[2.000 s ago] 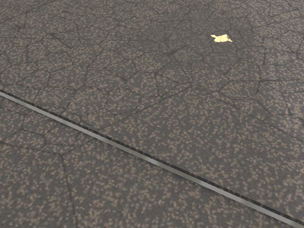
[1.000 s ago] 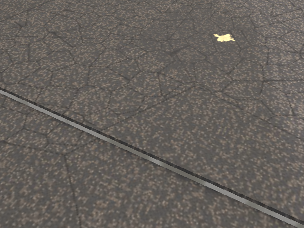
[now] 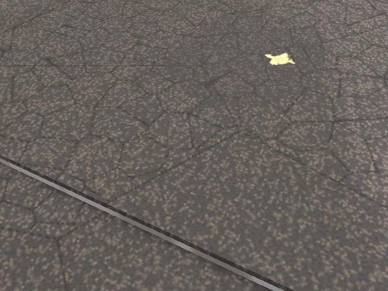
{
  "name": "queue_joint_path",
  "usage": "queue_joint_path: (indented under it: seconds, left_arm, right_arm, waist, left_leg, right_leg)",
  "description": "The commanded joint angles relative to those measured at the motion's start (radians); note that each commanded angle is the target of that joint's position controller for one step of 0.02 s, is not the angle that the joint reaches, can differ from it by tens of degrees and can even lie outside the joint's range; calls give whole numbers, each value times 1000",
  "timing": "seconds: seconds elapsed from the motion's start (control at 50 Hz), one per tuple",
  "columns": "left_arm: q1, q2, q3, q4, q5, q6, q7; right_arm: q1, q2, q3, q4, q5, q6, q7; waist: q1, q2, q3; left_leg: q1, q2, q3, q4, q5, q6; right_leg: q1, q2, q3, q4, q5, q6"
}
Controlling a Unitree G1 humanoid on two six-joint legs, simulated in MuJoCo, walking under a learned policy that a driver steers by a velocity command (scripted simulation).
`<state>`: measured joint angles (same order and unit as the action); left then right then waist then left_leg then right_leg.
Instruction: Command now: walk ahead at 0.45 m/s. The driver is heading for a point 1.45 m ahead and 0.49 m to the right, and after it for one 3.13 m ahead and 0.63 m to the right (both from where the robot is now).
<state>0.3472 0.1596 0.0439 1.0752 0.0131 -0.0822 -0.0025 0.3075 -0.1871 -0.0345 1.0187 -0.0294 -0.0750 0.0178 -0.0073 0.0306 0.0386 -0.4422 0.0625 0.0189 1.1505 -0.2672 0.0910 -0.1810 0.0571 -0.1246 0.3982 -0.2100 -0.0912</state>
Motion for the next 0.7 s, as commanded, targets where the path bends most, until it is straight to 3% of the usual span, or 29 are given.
queue_joint_path:
  seconds: [0.02, 0.08, 0.14, 0.26, 0.3, 0.32, 0.34, 0.36, 0.38, 0.4, 0.42, 0.44, 0.46, 0.5, 0.58, 0.64, 0.7]
  left_arm:
    - [97, 89, 3, -7, 0, -25, 9]
    - [153, 90, -4, -4, 0, -28, 9]
    - [195, 81, -10, -2, -1, -32, 9]
    - [239, 102, -5, 12, 6, -40, 19]
    - [213, 119, 0, 11, 10, -40, 24]
    - [199, 133, 4, 10, 13, -38, 26]
    - [186, 144, 7, 11, 15, -32, 27]
    - [170, 144, 7, 5, 9, -27, 26]
    - [179, 104, -6, -24, -1, -27, 21]
    - [314, 2, -19, -28, -45, -22, 9]
    - [209, 95, 3, -36, -19, -17, 12]
    - [108, 98, 6, -70, -10, -22, 8]
    - [72, 84, 5, -75, -6, -25, 6]
    - [98, 49, 5, -62, 16, 2, -4]
    - [47, 43, 12, -85, 20, 41, -19]
    - [-57, 47, 16, -116, 18, 54, -20]
    - [-162, 51, 20, -155, 18, 56, -16]
  right_arm:
    - [98, -16, -11, -13, -2, 24, 11]
    - [-66, -30, -17, -66, 0, 28, 18]
    - [-213, -18, -15, -116, 5, 24, 22]
    - [-346, -21, -14, -169, 11, 11, 21]
    - [-312, -36, -23, -167, 9, 3, 14]
    - [-248, -50, -31, -150, 7, -2, 7]
    - [-127, -64, -43, -111, 5, -10, -1]
    - [38, -90, -57, -55, -5, -19, -10]
    - [205, -178, -81, -25, -31, -23, -20]
    - [222, -254, -100, -20, -30, -16, -9]
    - [118, -208, -92, -34, 4, -6, 0]
    - [16, -146, -71, -51, 13, -9, 4]
    - [-23, -96, -57, -49, 9, -17, 7]
    - [-20, -34, -35, -28, 10, -28, -6]
    - [69, -71, -35, 5, 14, -51, -18]
    - [154, -65, -29, 25, 4, -49, -21]
    - [221, -63, -23, 44, -1, -49, -26]
  waist:
    - [-38, -74, 80]
    - [-6, -79, 111]
    - [25, -83, 121]
    - [48, -113, 113]
    - [19, -119, 86]
    - [-10, -127, 46]
    - [-61, -119, -21]
    - [-127, -98, -108]
    - [-171, -2, -237]
    - [-98, 225, -342]
    - [-72, 46, -268]
    - [-47, 18, -131]
    - [-22, -26, -67]
    - [27, -7, -24]
    - [43, 19, 11]
    - [16, 43, 42]
    - [3, 12, 79]
  left_leg:
    - [-119, 41, -7, -55, 66, -17]
    - [-238, 53, 14, -168, 150, -41]
    - [-264, 38, 40, -331, 221, -57]
    - [-187, -12, 80, -546, 232, -15]
    - [-105, -44, 95, -586, 165, 18]
    - [-20, -75, 106, -599, 128, 36]
    - [109, -110, 117, -639, 124, 55]
    - [323, -98, 103, -694, 174, 75]
    - [574, 130, -140, -696, 97, 120]
    - [792, 389, -650, -835, 58, 276]
    - [687, 325, -633, -888, -48, 229]
    - [532, 291, -474, -914, -23, 190]
    - [426, 249, -376, -949, 77, 162]
    - [306, 186, -215, -987, 177, 107]
    - [297, 168, -76, -1018, 297, 77]
    - [362, 173, -32, -1019, 291, 66]
    - [445, 193, 1, -1009, 324, 59]
  right_leg:
    - [-6, -268, 266, -298, 53, -107]
    - [56, -267, 239, -327, 89, -117]
    - [111, -253, 190, -317, 215, -116]
    - [248, -273, 133, -244, 481, -106]
    - [289, -283, 112, -161, 685, -91]
    - [300, -282, 101, -73, 828, -80]
    - [300, -267, 88, 78, 913, -67]
    - [212, -232, 65, 279, 826, -48]
    - [5, -177, 32, 587, 451, -32]
    - [-337, 22, 48, 952, -310, 3]
    - [-412, -45, 176, 997, -229, -19]
    - [-432, -86, 169, 951, -132, -23]
    - [-402, -118, 165, 898, -79, -22]
    - [-322, -146, 169, 818, -56, -11]
    - [-391, -147, 153, 786, 4, 4]
    - [-561, -148, 137, 862, 66, 10]
    - [-743, -147, 157, 924, 61, 7]
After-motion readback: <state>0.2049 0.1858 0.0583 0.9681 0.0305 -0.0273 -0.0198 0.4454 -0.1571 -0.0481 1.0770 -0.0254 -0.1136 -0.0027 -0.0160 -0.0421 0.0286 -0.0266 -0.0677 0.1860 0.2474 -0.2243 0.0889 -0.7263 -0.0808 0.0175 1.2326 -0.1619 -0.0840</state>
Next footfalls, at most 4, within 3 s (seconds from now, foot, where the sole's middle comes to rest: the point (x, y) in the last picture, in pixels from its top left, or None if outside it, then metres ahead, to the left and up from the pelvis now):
0.36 left None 0.38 0.11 -0.78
0.94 right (228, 234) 0.69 -0.08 -0.73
1.54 left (224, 151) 1.07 -0.09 -0.73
2.06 right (298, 141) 1.12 -0.41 -0.73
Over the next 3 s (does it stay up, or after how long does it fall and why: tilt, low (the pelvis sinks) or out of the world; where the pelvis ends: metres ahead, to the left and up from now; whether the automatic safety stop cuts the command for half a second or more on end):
stays up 1.46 -0.54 0.06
